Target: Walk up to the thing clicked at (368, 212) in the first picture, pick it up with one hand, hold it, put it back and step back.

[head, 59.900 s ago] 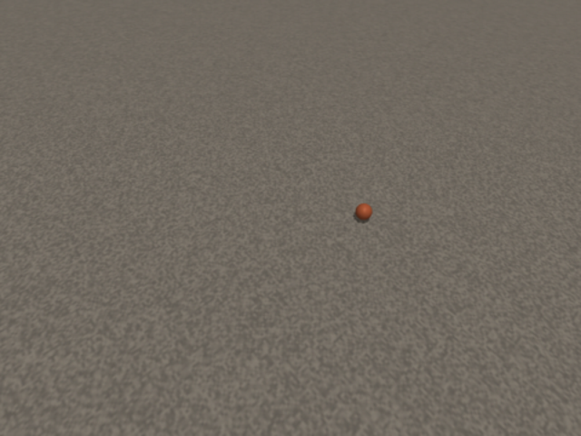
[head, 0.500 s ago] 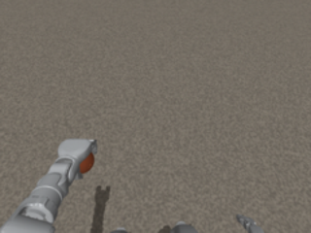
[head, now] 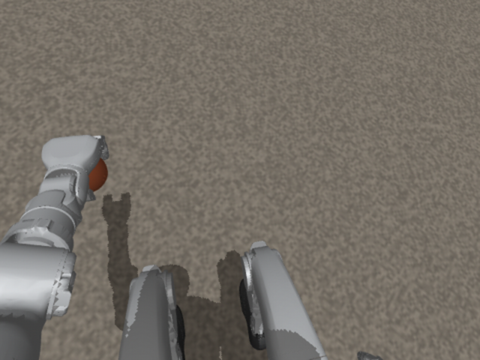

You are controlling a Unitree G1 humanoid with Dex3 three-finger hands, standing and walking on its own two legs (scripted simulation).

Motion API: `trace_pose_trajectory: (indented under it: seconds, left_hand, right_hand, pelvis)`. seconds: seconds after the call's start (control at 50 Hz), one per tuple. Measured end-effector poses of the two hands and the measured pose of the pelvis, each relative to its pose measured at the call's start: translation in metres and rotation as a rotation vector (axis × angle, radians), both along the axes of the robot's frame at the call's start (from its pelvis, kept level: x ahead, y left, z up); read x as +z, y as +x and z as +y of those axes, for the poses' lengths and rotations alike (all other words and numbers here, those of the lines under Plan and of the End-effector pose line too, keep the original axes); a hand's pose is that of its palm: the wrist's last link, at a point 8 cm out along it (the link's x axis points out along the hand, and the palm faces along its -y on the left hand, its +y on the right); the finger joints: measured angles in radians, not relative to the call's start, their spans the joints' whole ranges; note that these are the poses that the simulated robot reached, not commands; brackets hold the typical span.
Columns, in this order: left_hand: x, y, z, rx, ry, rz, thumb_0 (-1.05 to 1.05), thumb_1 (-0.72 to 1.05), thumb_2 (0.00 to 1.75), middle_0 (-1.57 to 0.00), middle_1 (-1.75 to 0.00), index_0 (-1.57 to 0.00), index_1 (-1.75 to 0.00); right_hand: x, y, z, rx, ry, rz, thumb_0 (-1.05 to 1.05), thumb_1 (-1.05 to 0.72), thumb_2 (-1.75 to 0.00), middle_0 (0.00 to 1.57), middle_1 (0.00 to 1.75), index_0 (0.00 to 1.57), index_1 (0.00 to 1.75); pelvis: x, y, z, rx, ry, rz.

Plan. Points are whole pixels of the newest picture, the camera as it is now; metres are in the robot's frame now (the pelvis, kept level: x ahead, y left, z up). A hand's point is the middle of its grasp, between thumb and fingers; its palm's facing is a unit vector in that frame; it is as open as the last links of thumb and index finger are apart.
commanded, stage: crouch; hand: left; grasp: from above
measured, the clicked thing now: (84, 172) +0.48 +0.21 -0.14
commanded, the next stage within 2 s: lower in 1.32 s
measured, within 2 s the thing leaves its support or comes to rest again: neither
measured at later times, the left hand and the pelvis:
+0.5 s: hand (108, 178) +0.52 +0.20 -0.28, palm faces -0.45 -0.03 -0.89, open 9.9 cm; pelvis +0.00 -0.01 -0.12, yaw -1 degrees
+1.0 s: hand (116, 178) +0.54 +0.20 -0.34, palm faces -0.45 -0.03 -0.89, open 9.9 cm; pelvis -0.02 -0.01 -0.18, yaw -4 degrees
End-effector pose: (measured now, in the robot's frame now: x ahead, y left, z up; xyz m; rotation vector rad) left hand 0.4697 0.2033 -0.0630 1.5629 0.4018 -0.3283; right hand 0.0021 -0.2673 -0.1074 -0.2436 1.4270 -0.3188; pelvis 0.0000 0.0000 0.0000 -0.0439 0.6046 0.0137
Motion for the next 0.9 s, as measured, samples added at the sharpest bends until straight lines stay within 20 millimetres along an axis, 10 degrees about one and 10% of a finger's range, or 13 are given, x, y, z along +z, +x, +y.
trace_pose_trajectory:
  seconds: [0.32, 0.9]
  left_hand:
    - [-0.123, 0.034, 0.003, 0.009, -0.035, 0.000, 0.01, -0.03, 0.56, -0.57, -0.77, -0.66, -0.73]
    - [-0.214, 0.069, -0.001, 0.012, -0.044, 0.013, 0.01, -0.03, 0.49, -0.61, -0.73, -0.72, -0.68]
  right_hand:
    - [-0.084, 0.011, -0.008, 0.115, 0.015, 0.049, 0.00, -0.92, -0.90, 0.20, 0.30, 0.20, 0.30]
    - [-0.136, -0.043, -0.001, 0.111, 0.039, 0.196, 0.00, -0.92, -0.90, 0.20, 0.30, 0.20, 0.30]
  pelvis:
    - [-0.093, -0.005, -0.005, 0.016, -0.023, 0.093]
    - [-0.171, -0.015, -0.006, -0.006, -0.062, 0.054]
